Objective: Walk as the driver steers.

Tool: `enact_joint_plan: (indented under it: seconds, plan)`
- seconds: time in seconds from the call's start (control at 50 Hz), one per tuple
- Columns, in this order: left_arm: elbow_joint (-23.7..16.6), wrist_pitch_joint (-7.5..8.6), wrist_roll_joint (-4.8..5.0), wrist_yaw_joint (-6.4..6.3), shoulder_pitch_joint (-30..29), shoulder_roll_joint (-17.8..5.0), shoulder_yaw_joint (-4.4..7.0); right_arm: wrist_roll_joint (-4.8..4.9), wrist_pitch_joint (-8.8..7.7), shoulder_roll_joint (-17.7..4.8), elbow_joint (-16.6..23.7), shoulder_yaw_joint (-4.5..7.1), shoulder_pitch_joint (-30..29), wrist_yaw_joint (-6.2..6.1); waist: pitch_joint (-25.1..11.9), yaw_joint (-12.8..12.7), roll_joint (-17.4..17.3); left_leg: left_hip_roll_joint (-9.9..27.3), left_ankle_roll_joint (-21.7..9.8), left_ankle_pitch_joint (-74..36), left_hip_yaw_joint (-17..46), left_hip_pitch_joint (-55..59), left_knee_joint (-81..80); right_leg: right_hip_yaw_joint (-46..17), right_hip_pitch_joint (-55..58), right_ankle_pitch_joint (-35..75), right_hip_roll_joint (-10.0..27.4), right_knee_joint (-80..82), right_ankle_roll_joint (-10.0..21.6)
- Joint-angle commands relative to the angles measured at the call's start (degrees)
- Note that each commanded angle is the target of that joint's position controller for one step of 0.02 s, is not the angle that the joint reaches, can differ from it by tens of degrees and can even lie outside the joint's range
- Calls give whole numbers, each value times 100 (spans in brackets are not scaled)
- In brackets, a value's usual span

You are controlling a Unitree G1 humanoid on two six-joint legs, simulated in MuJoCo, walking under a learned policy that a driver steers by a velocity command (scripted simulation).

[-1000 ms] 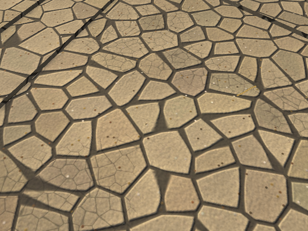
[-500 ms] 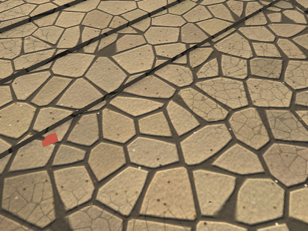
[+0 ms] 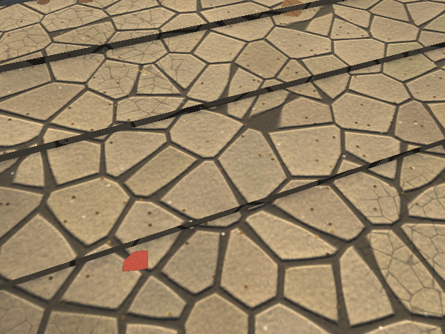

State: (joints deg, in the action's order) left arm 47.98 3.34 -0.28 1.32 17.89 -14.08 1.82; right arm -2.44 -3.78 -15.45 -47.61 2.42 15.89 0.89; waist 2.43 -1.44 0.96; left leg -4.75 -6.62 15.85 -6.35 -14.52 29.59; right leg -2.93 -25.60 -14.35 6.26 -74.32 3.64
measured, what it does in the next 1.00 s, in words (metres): climbs, turning left: right foot, then left foot 0.03 m higher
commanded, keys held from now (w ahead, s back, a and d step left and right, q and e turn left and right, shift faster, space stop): w+e+shift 0.22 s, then w+q+shift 0.38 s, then q+shift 0.40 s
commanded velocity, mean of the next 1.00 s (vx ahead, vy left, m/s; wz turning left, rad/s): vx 0.79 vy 0.00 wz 0.27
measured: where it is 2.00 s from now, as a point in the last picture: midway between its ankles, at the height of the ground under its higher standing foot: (235, 165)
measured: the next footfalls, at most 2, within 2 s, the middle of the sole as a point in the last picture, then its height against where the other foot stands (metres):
right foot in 0.30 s outside the picture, level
left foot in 0.72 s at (237, 200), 0.03 m higher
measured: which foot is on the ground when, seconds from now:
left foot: down 0.00-0.30, up 0.32-0.70, down 0.72-1.00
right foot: up 0.00-0.28, down 0.30-0.74, up 0.76-1.00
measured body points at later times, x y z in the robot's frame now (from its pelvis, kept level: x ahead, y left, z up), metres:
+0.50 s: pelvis +0.46 -0.06 +0.00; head +0.46 -0.05 +0.45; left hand +0.50 +0.21 -0.14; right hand +0.56 -0.32 -0.11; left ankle +0.49 +0.10 -0.62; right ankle +0.43 -0.09 -0.73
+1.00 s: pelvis +0.83 -0.05 +0.03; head +0.89 -0.04 +0.48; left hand +1.02 +0.23 -0.04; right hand +0.95 -0.33 -0.09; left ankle +0.88 -0.02 -0.70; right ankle +0.98 -0.21 -0.63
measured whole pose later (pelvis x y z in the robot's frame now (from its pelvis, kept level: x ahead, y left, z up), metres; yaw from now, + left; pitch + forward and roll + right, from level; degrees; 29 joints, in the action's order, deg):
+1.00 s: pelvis +0.83 -0.05 +0.03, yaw +17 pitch +1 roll +1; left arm 33.5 0.5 -2.4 -1.4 -1.2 -14.8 -0.7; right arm -1.0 -0.1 -18.2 -45.2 4.5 17.7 -0.5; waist 7.0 4.4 0.9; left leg -13.5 -9.6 6.2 4.2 -18.5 25.2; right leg -7.1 -39.3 -18.2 5.3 -61.2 -5.2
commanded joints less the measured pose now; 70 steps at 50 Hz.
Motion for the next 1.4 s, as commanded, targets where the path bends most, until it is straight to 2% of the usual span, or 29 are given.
enact_joint_plan:
  seconds: [0.02,0.2,0.26,0.3,0.32,0.34,0.36,0.38,0.44,0.52,0.64,0.7,0.72,0.74,0.76,0.78,0.82,0.86,0.94,1.04,1.14,1.2,1.22,1.24,1.26,1.28,1.3,1.34,1.4]
  plan:
    - [-93,-195,-42,139,341,-416,130,133,-314,-428,145,123,194,-30,67,-36,-262,1607,25,-765,1372,591,-2123,-198,-1101,398,296,252,-15]
    - [-728,-122,-14,324,-1412,-349,-51,183,-467,-643,-146,32,668,-209,358,83,-368,1229,744,-6252,-873,1500,-2146,1435,-709,2351,-614,3247,441]
    - [-307,-188,-112,243,37,-785,82,120,-290,-1099,-167,103,559,-430,-406,-758,-786,1693,687,-8577,-668,1785,-426,1303,1102,1531,-1233,3460,703]
    - [334,-219,-119,20,2303,-1336,404,48,-84,-1343,-67,203,-295,-394,-908,-2075,-519,1270,348,-6794,-601,837,3585,372,3004,668,-877,4334,1235]
    - [381,-258,-68,-59,2017,-1668,507,-9,-198,-302,70,-37,-215,-244,-971,-1300,1397,21,204,1098,-257,-1207,6284,-701,4144,1133,71,3842,1057]
    - [43,-142,-264,-51,1381,-1886,493,369,-324,58,342,-182,1109,-175,-2258,-359,1330,-206,24,1408,1636,-2596,7184,-3587,5126,-353,1377,4642,2001]
    - [-70,-146,-241,-81,867,-1299,461,323,-365,-422,351,-160,300,-152,-1341,-580,227,258,-79,618,1308,-3194,6858,-3649,4198,-2038,1329,5939,1771]
    - [-6,-106,-236,-102,535,-790,320,319,-322,-577,378,-106,164,-98,-221,-199,-320,615,-87,125,1172,-3139,6260,-3011,2906,-2195,1323,6310,1491]
    - [161,245,-185,-95,235,-431,148,124,117,-197,206,-167,270,64,458,386,-627,1165,147,-246,1311,-1973,5352,-1323,721,-1121,786,6773,757]
    - [319,547,-90,11,412,-602,198,215,266,-121,490,-162,-665,169,684,206,-93,1246,216,-1347,909,-2421,3809,597,927,1239,122,7098,6]
    - [327,474,-15,-182,660,-626,104,158,86,45,784,-260,-1622,221,490,-13,123,548,-81,-1990,-572,-2381,1388,1838,2699,6029,-43,6528,-401]
    - [144,281,-21,-434,416,-1147,231,84,129,-348,384,-105,-98,220,-513,718,548,-256,-178,-1533,-803,-422,834,1814,2865,8260,363,4320,-459]
    - [-1,214,-15,-436,50,-1264,273,86,113,-662,38,67,1143,170,-1099,1283,564,-292,-394,-1741,-318,777,598,1656,2517,7621,472,2896,-452]
    - [-80,151,48,-348,-320,-1270,305,133,99,-820,-168,222,1838,36,-1324,1697,115,25,-646,-2436,299,1602,-57,1725,1936,4786,4,841,-535]
    - [-585,172,255,-194,31,-522,133,11,274,-1614,-113,497,1476,-30,-2044,1026,-2017,1760,-2122,-4389,2877,4230,258,1281,-1389,-1579,-1202,-2219,-1060]
    - [-754,232,71,-243,-216,-792,54,91,328,-1780,263,620,1082,-97,-2983,1130,-359,1954,-2256,-4232,3834,4149,-128,164,-1611,-1308,-1045,-2656,-743]
    - [-896,254,-19,-183,-363,-537,-65,176,343,-1176,388,454,347,-203,-1238,400,668,1710,-1671,-2906,3531,1887,-987,-165,-1293,-877,-411,-1073,-585]
    - [-1030,16,-227,-205,-634,-681,-28,220,308,-781,462,332,60,-243,-336,155,694,1201,-1339,-3227,2907,411,-1258,-93,-872,-894,-238,-223,-710]
    - [-1363,-311,-240,-280,-677,-541,-96,118,206,-1018,612,376,94,-147,-752,20,209,723,-1155,-4454,2404,-217,-976,43,-434,-487,-275,760,-909]
    - [-1819,-455,-167,-333,-1520,-589,-164,132,459,-1101,851,426,184,-164,-857,335,-310,364,-590,-3238,2807,31,-718,-30,-547,183,-552,2081,-888]
    - [-1930,-305,-92,-367,-1823,-810,-159,100,567,-1210,1033,522,244,-194,-688,561,-575,510,-396,-3291,3624,946,-173,-458,-726,11,-776,3082,-697]
    - [-1732,-205,-62,-411,-1216,-910,-116,178,560,-1179,1189,545,-238,-156,-532,188,-764,203,90,-2670,3710,436,206,-434,731,374,-875,4768,-545]
    - [-1619,-154,-122,-460,-878,-1000,-64,289,529,-985,1206,500,-241,-137,-648,35,-229,-209,437,-1167,3217,-259,1059,-747,1887,1215,-310,5529,-350]
    - [-1714,-215,-91,-511,-830,-1366,5,232,558,-467,1194,376,430,-163,-918,426,878,-819,675,2127,2166,-1244,2491,-2206,2948,2393,1305,5265,98]
    - [-1710,-340,-40,-468,-719,-1469,69,73,592,-960,1235,435,721,-157,-1278,452,1205,-750,809,2345,1574,-1649,3178,-3174,2680,3317,1922,5376,861]
    - [-1685,-424,6,-428,-403,-997,-59,-134,622,-1255,1065,542,414,-143,-708,264,302,-403,891,2041,1618,-1668,3571,-2194,2543,4817,1363,4858,666]
    - [-1675,-444,-78,-465,-659,-1200,71,44,655,-997,1194,466,426,-79,-1174,394,1283,-311,988,1863,1187,-1902,4139,-2442,2553,3898,1755,5054,1120]
    - [-1797,-457,-113,-464,-1031,-839,-18,133,735,-1210,1154,502,-18,69,-736,300,812,28,1085,1109,1109,-1818,4193,-1285,1999,2637,870,5355,805]
    - [-1513,-374,-156,-404,-634,-993,86,231,782,-877,1248,362,-306,143,-674,185,676,-35,1067,1024,1013,-1667,3667,-638,2031,3315,624,5283,726]
Over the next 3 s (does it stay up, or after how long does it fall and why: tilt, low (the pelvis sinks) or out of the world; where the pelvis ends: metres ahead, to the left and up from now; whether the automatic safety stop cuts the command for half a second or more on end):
stays up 1.80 0.32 0.09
